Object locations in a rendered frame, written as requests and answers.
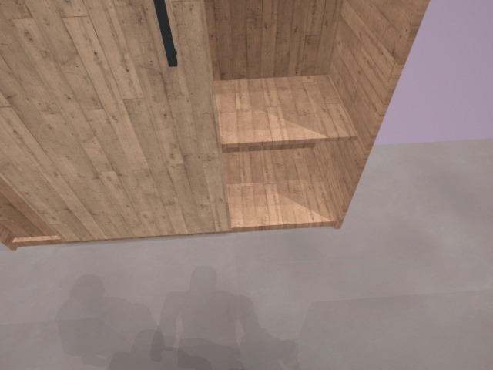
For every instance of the handle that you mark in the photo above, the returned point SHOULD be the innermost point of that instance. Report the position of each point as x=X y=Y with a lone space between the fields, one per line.
x=163 y=20

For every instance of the wardrobe door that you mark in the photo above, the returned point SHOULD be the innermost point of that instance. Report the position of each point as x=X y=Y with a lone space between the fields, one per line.
x=17 y=217
x=98 y=135

